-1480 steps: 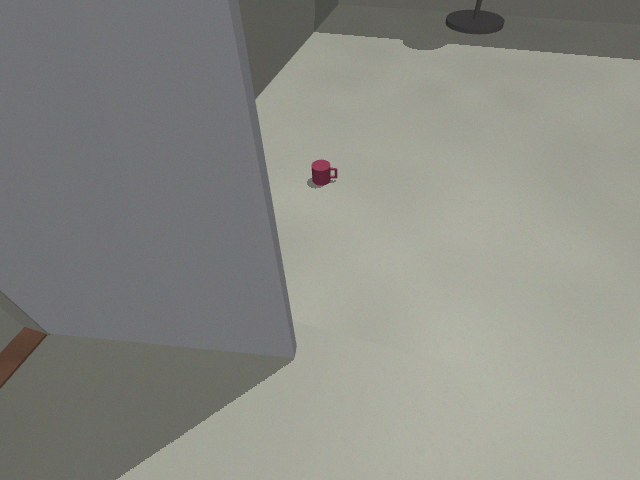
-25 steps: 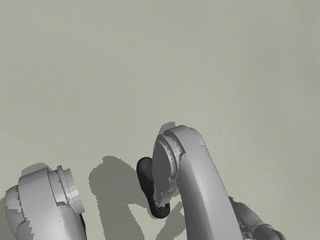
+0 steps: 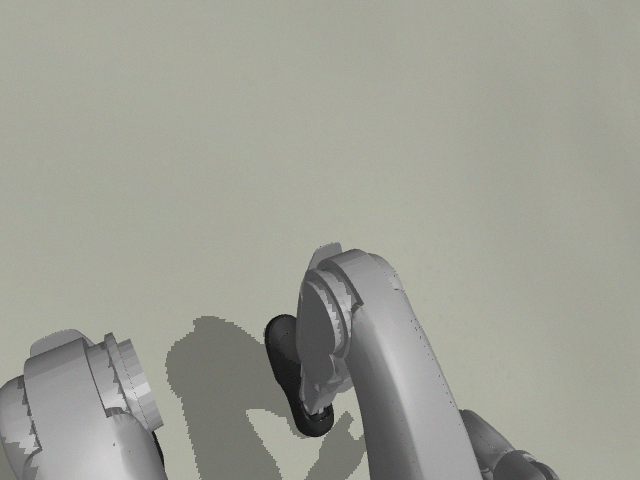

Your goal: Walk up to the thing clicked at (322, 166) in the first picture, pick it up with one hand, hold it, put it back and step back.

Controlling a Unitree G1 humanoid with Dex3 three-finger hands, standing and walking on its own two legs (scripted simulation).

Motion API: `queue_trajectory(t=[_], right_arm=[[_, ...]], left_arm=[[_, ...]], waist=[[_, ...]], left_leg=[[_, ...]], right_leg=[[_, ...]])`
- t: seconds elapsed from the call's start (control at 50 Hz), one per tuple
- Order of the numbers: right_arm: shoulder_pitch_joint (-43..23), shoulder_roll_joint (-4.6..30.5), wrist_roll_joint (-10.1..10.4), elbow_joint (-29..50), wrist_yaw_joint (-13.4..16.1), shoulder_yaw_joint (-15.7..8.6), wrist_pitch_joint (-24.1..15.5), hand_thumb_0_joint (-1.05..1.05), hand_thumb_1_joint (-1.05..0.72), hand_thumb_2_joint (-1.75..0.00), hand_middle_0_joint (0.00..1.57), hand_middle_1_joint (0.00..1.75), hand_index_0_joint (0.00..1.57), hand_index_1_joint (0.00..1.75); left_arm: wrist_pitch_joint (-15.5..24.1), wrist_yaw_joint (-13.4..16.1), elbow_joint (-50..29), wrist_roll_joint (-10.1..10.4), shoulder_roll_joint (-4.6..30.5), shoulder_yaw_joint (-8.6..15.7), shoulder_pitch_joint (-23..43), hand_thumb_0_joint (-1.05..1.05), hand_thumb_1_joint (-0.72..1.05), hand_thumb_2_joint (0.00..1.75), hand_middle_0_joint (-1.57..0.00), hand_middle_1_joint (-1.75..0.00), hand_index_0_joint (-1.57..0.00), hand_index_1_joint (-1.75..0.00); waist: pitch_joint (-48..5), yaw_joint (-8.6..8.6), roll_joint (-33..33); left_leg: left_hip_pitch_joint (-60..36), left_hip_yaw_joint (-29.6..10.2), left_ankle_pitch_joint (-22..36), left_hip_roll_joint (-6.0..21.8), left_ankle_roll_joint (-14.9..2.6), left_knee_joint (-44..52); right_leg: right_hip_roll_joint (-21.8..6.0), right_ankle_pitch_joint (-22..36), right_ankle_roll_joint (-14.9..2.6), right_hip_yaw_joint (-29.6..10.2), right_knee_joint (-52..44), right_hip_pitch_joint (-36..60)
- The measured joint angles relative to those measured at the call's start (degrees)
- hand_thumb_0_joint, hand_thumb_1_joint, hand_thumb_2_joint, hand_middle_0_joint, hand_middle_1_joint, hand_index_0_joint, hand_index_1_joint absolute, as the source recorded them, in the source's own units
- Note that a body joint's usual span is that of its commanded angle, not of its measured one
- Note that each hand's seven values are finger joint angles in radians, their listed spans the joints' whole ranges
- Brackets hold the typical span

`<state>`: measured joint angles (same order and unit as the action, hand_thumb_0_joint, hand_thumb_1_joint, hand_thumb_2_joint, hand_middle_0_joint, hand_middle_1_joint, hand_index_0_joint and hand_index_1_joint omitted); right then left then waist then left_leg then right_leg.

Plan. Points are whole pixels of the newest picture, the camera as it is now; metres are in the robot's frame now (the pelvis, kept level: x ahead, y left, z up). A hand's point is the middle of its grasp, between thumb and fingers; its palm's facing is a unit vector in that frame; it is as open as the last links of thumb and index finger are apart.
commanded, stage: rest palm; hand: left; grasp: from above
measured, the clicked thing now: out of the picture +0.46 +0.39 -0.26
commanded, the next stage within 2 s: close in 0.30 s
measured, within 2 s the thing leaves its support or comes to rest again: neither
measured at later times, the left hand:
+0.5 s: hand out of the picture +0.44 +0.40 -0.23, palm faces -0.44 -0.17 -0.88, open 13.5 cm
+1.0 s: hand out of the picture +0.44 +0.40 -0.22, palm faces -0.44 -0.17 -0.88, open 13.2 cm
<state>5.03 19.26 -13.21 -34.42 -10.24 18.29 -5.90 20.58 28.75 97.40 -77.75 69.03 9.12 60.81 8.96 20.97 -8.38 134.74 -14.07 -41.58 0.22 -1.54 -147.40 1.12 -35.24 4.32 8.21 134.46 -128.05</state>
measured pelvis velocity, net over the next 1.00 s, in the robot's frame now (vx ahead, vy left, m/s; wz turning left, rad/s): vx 0.00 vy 0.00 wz -0.01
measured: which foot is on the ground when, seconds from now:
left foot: down 0.00-1.00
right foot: down 0.00-1.00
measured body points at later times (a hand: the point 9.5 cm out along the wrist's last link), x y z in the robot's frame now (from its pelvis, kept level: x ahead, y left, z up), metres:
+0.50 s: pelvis +0.00 +0.00 +0.00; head +0.27 +0.15 +0.33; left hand +0.46 +0.41 -0.17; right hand +0.09 -0.25 -0.05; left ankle +0.06 +0.12 -0.27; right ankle +0.13 -0.13 -0.27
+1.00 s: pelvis +0.00 +0.00 +0.00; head +0.27 +0.15 +0.33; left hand +0.45 +0.41 -0.17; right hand +0.09 -0.26 -0.05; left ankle +0.06 +0.12 -0.27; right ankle +0.13 -0.13 -0.27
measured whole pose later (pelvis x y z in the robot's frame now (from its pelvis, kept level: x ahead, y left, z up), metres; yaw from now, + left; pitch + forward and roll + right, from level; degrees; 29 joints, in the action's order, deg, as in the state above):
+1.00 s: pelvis +0.00 +0.00 +0.00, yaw -1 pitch +27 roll -16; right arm 3.8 20.3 -13.6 -33.0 -9.6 19.6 -5.2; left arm 20.9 27.0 95.5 -77.3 70.4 9.6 61.0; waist 9.9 20.9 -9.0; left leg 134.5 -14.9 -41.8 0.2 -1.2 -147.2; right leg 1.3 -35.0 4.3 8.9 133.8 -127.8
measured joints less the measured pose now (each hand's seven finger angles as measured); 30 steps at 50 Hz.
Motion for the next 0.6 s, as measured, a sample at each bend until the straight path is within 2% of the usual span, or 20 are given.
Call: queue_trajectory(t=[0.24, 0.42, 0.6], right_arm=[[0.1, 0.1, 0.0, 0.6, -0.1, 0.5, -0.7, 0.00, -0.90, -0.90, 0.20, 0.30, 0.20, 0.30], [-0.6, 0.4, 0.2, 1.0, -0.4, 0.5, -0.8, 0.00, -0.90, -0.90, 0.20, 0.30, 0.20, 0.30], [-0.8, 0.6, 0.1, 1.6, -0.2, 0.9, 0.0, 0.00, -0.90, -0.90, 0.20, 0.30, 0.20, 0.30]], left_arm=[[-1.1, -0.6, -0.8, -0.3, -0.1, -0.1, 0.5, 0.00, -0.49, 1.11, -0.08, -1.11, -0.08, -1.13], [-1.6, -1.1, -1.4, 0.9, 0.2, 0.0, 0.4, 0.00, -0.49, 1.13, -0.08, -1.12, -0.07, -1.13], [-0.8, -2.8, -2.6, 1.2, 0.8, 0.9, -0.2, 0.00, -0.48, 1.10, -0.09, -1.10, -0.07, -1.12]], waist=[[-0.3, 0.00, -0.2], [0.2, 0.19, -0.2], [1.1, -0.05, -0.2]], left_leg=[[0.4, -0.1, -0.1, 0.0, -0.17, 0.0], [0.2, -0.3, -0.2, -0.1, -0.02, 0.0], [0.0, -0.4, 0.1, 0.0, 0.06, 0.2]], right_leg=[[0.1, 0.0, -0.29, 0.2, -0.2, -0.2], [0.0, -0.2, -0.05, 0.3, -0.3, 0.0], [0.1, 0.2, 0.05, 0.4, -0.6, 0.2]])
